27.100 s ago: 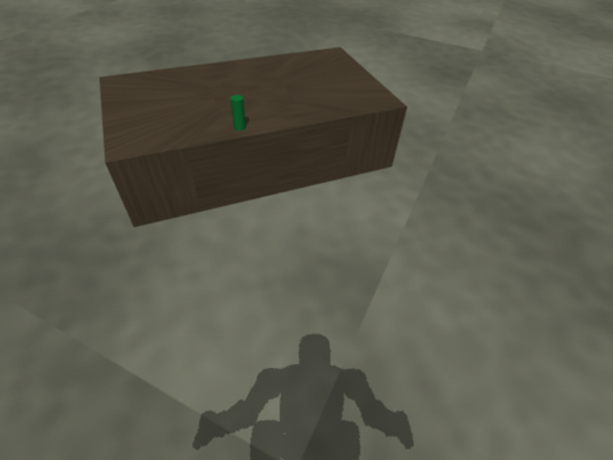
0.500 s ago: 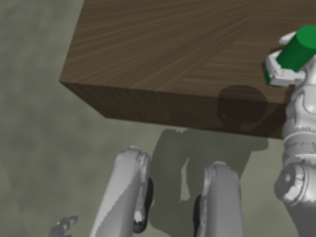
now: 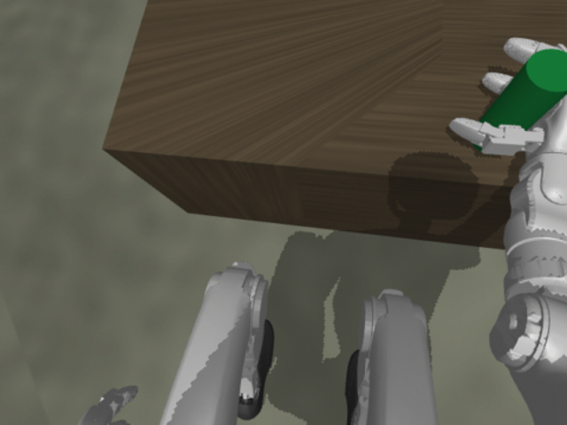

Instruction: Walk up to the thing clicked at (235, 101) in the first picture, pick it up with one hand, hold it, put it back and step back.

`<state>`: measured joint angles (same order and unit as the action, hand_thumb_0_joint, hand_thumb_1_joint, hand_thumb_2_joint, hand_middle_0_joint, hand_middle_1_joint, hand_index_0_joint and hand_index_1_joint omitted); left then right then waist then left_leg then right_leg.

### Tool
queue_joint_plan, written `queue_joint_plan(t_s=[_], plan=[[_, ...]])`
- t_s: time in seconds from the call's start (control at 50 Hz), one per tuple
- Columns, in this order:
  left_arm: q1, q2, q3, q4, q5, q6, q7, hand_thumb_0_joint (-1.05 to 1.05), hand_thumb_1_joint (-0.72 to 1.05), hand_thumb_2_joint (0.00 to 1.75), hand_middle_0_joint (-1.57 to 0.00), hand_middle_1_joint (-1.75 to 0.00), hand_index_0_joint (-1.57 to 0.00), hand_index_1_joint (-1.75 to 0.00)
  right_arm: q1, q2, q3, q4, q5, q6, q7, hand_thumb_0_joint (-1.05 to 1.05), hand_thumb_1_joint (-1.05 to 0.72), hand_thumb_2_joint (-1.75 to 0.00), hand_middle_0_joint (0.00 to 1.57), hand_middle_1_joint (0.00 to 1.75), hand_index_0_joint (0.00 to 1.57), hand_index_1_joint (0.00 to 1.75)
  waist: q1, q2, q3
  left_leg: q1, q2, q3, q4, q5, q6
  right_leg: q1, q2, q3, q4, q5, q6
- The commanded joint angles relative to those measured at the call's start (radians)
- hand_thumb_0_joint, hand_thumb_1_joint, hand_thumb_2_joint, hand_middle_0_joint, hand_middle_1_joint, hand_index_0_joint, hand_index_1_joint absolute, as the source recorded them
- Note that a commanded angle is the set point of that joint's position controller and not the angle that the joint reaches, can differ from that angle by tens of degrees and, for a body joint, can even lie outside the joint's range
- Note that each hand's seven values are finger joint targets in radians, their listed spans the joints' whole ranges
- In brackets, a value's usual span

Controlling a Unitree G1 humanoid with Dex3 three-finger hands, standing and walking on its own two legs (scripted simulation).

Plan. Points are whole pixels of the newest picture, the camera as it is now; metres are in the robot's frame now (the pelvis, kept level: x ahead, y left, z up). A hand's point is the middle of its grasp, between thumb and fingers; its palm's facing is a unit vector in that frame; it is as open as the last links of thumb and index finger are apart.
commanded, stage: withdraw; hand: right
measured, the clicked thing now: (516, 109) +0.54 -0.22 +0.01
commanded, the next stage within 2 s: rise in 0.46 s
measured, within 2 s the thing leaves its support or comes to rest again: neither
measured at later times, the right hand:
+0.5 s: hand out of the picture +0.54 -0.26 +0.10, palm faces +0.25 +0.97 -0.06, open 16.5 cm
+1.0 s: hand out of the picture +0.49 -0.34 +0.20, palm faces +0.28 +0.91 -0.31, open 16.9 cm
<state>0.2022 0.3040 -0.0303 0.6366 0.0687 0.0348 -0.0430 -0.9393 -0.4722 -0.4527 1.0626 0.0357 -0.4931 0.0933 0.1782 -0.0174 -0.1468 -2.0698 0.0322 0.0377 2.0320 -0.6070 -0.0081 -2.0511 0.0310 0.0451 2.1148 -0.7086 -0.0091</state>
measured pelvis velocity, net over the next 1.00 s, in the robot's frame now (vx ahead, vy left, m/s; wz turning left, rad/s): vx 0.03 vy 0.00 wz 0.01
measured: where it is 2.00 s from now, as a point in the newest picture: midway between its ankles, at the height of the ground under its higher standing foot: (304, 403)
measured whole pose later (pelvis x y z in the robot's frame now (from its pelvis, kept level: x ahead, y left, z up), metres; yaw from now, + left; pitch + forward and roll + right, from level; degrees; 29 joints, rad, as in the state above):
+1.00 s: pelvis +0.03 +0.00 +0.21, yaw +0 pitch +26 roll +5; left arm 0.29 0.29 -0.04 0.63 0.01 0.05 0.04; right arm -0.72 -0.74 -0.44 1.13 -0.06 -0.16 0.10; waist 0.15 0.00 -0.13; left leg -1.28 -0.02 0.07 1.29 -0.47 0.00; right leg -1.29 -0.02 0.07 1.40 -0.58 -0.01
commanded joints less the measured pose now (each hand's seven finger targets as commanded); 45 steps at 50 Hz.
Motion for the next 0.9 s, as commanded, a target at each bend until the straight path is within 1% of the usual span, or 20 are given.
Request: queue_joint_plan(t_s=[0.0,0.04,0.1,0.14,0.26,0.36,0.4,0.44,0.46,0.5,0.56,0.58,0.6,0.62,0.66,0.76,0.78,0.82,0.84,0.88], plan=[[0.197,0.201,0.077,-0.03,-0.002,-0.008,0.011,0.0,0.91,0.89,-0.21,-0.3,-0.21,-0.3,-0.383,-0.193,-0.011,-0.189,0.012,-0.072,-0.008,0.0,0.16,-0.36,0.39,0.37,0.39,0.37,0.018,-0.144,-0.672,0.44,-0.007,0.012,-0.191,0.164,0.047,0.4,-0.008,-0.002,-0.271,0.191,-0.013],[0.198,0.211,0.08,-0.031,-0.002,-0.008,0.012,0.0,0.87,0.92,-0.22,-0.31,-0.21,-0.32,-0.406,-0.242,-0.031,-0.234,0.009,-0.076,-0.009,0.0,0.16,-0.4,0.46,0.45,0.46,0.45,0.007,-0.169,-0.684,0.429,-0.007,0.009,-0.191,0.154,0.048,0.405,-0.007,-0.005,-0.273,0.183,-0.013],[0.199,0.213,0.083,-0.026,-0.001,-0.008,0.014,0.0,0.91,0.89,-0.21,-0.3,-0.21,-0.3,-0.398,-0.199,-0.003,-0.183,0.01,-0.07,-0.007,0.0,0.16,-0.33,0.34,0.32,0.34,0.32,0.023,-0.153,-0.673,0.433,-0.008,0.009,-0.199,0.132,0.046,0.381,-0.004,-0.003,-0.276,0.155,-0.014],[0.201,0.206,0.073,-0.037,-0.003,-0.004,0.014,0.0,0.9,0.89,-0.21,-0.3,-0.21,-0.3,-0.426,-0.299,-0.056,-0.258,0.002,-0.077,-0.013,0.0,0.21,-0.27,0.29,0.26,0.28,0.26,-0.002,-0.167,-0.718,0.463,-0.008,0.005,-0.196,0.163,0.046,0.406,-0.006,-0.011,-0.27,0.192,-0.015],[0.209,0.224,0.088,-0.05,-0.018,0.005,0.033,0.0,0.89,0.9,-0.2,-0.29,-0.2,-0.3,-0.466,-0.383,-0.089,-0.376,0.009,-0.034,-0.003,0.0,0.35,-0.08,0.11,0.07,0.1,0.07,-0.024,-0.208,-0.871,0.609,-0.008,-0.011,-0.254,0.197,0.042,0.514,-0.011,-0.02,-0.317,0.227,-0.013],[0.208,0.213,0.087,-0.047,-0.045,0.011,0.053,0.0,0.88,0.9,-0.2,-0.29,-0.2,-0.3,-0.374,-0.405,-0.114,-0.295,0.017,0.043,0.024,0.0,0.44,-0.06,0.08,0.05,0.07,0.05,-0.02,-0.156,-0.763,0.628,-0.016,-0.003,-0.337,0.173,0.042,0.546,-0.02,-0.004,-0.409,0.212,-0.015],[0.221,0.214,0.093,-0.055,-0.051,0.012,0.061,0.0,0.88,0.9,-0.2,-0.29,-0.2,-0.3,-0.407,-0.476,-0.137,-0.379,0.02,0.059,0.041,0.0,0.45,-0.05,0.08,0.05,0.07,0.05,-0.027,-0.174,-0.809,0.704,-0.018,-0.011,-0.382,0.189,0.042,0.592,-0.023,-0.009,-0.437,0.226,-0.017],[0.211,0.209,0.09,-0.045,-0.061,0.006,0.067,0.0,0.88,0.9,-0.2,-0.29,-0.2,-0.3,-0.308,-0.408,-0.109,-0.28,0.038,0.096,0.072,0.0,0.47,-0.05,0.07,0.05,0.07,0.05,-0.012,-0.139,-0.701,0.682,-0.023,0.001,-0.413,0.174,0.042,0.595,-0.026,0.001,-0.472,0.216,-0.017],[0.204,0.189,0.073,-0.046,-0.065,-0.002,0.065,0.0,0.89,0.89,-0.2,-0.3,-0.2,-0.3,-0.223,-0.324,-0.075,-0.183,0.05,0.116,0.093,0.0,0.47,-0.05,0.07,0.05,0.07,0.05,-0.002,-0.105,-0.639,0.672,-0.024,0.007,-0.431,0.179,0.041,0.593,-0.028,0.006,-0.481,0.223,-0.019],[0.216,0.195,0.088,-0.04,-0.071,-0.008,0.072,0.0,0.89,0.89,-0.2,-0.3,-0.2,-0.3,-0.274,-0.403,-0.11,-0.294,0.061,0.112,0.109,0.0,0.46,-0.05,0.07,0.04,0.07,0.04,-0.012,-0.111,-0.636,0.706,-0.026,-0.002,-0.465,0.185,0.043,0.613,-0.032,0.003,-0.496,0.229,-0.023],[0.19,0.189,0.086,-0.046,-0.078,-0.023,0.066,0.0,0.86,0.9,-0.2,-0.3,-0.2,-0.3,-0.14,-0.289,-0.059,-0.194,0.093,0.134,0.145,0.0,0.43,-0.09,0.04,0.06,0.06,0.06,-0.007,-0.091,-0.507,0.668,-0.032,0.007,-0.497,0.155,0.046,0.616,-0.038,0.016,-0.539,0.207,-0.023],[0.211,0.185,0.086,-0.044,-0.083,0.005,0.064,0.0,0.88,0.9,-0.21,-0.3,-0.21,-0.31,-0.021,-0.458,-0.055,-0.02,-0.074,0.226,0.085,0.0,0.43,-0.09,0.05,0.06,0.06,0.06,-0.064,-0.096,-0.511,0.717,-0.042,0.004,-0.559,0.162,0.049,0.741,-0.039,0.011,-0.625,0.242,-0.016],[0.208,0.186,0.092,-0.073,-0.088,0.019,0.062,0.0,0.87,0.91,-0.21,-0.31,-0.2,-0.31,-0.137,-0.421,-0.037,-0.206,-0.047,0.241,0.051,0.0,0.45,-0.08,0.05,0.06,0.06,0.06,-0.048,-0.122,-0.549,0.736,-0.042,0.005,-0.583,0.165,0.048,0.783,-0.046,0.03,-0.654,0.231,-0.014],[0.213,0.193,0.096,-0.08,-0.084,0.028,0.059,0.0,0.86,0.91,-0.21,-0.3,-0.2,-0.31,-0.242,-0.444,-0.026,-0.286,-0.063,0.248,0.033,0.0,0.49,-0.08,0.05,0.06,0.06,0.06,-0.054,-0.173,-0.614,0.778,-0.036,-0.004,-0.593,0.195,0.049,0.837,-0.044,0.029,-0.671,0.263,-0.01],[0.198,0.181,0.083,-0.102,-0.09,0.039,0.054,0.0,0.88,0.91,-0.2,-0.3,-0.2,-0.31,-0.285,-0.554,-0.038,-0.375,-0.105,0.267,-0.005,0.0,0.5,-0.08,0.04,0.06,0.06,0.06,-0.091,-0.232,-0.734,0.847,-0.04,-0.001,-0.635,0.219,0.047,1.01,-0.05,0.035,-0.727,0.325,0.001],[0.24,0.173,0.08,-0.061,-0.08,0.047,0.078,0.0,0.89,0.91,-0.21,-0.31,-0.2,-0.31,-0.204,-0.598,-0.056,-0.244,-0.149,0.311,-0.121,0.0,0.52,-0.01,0.07,0.03,0.06,0.03,-0.072,-0.198,-0.629,1.007,-0.047,-0.001,-0.775,0.308,0.04,1.091,-0.054,0.014,-0.821,0.417,0.003],[0.237,0.177,0.078,-0.049,-0.065,0.034,0.086,0.0,0.9,0.9,-0.2,-0.29,-0.2,-0.29,-0.24,-0.531,-0.031,-0.281,-0.126,0.294,-0.108,0.0,0.47,-0.09,0.06,0.07,0.06,0.07,-0.035,-0.192,-0.522,0.963,-0.047,0.002,-0.774,0.297,0.043,1.012,-0.049,0.021,-0.816,0.389,-0.003],[0.233,0.165,0.068,-0.026,-0.061,0.021,0.097,0.0,0.9,0.9,-0.2,-0.29,-0.2,-0.29,-0.197,-0.564,-0.046,-0.191,-0.133,0.276,-0.089,0.0,0.47,-0.09,0.07,0.08,0.07,0.08,-0.029,-0.192,-0.482,0.966,-0.051,0.004,-0.814,0.3,0.044,1.068,-0.054,0.01,-0.835,0.407,-0.004],[0.233,0.171,0.072,-0.014,-0.058,0.013,0.099,0.0,0.92,0.94,-0.2,-0.29,-0.19,-0.31,-0.105,-0.485,-0.01,-0.074,-0.125,0.279,-0.069,0.0,0.55,-0.01,0.15,0.08,0.15,0.08,-0.015,-0.165,-0.398,0.955,-0.051,0.013,-0.83,0.285,0.045,1.047,-0.055,0.017,-0.857,0.394,-0.003],[0.203,0.151,0.046,-0.043,-0.06,-0.001,0.096,0.0,0.9,0.9,-0.2,-0.29,-0.2,-0.29,-0.007,-0.452,-0.009,-0.015,-0.103,0.272,-0.031,0.0,0.39,-0.16,0.07,0.08,0.07,0.08,-0.027,-0.119,-0.325,0.973,-0.051,0.017,-0.867,0.265,0.043,1.013,-0.057,0.023,-0.894,0.356,-0.01]])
